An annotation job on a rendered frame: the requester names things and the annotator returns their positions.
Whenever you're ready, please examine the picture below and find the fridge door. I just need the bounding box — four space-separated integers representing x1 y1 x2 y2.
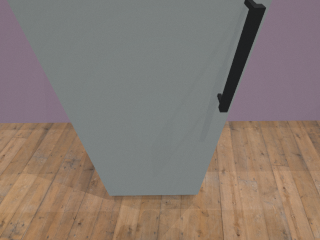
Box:
7 0 272 196

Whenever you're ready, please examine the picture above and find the handle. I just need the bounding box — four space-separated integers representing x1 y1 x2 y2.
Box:
217 0 266 113

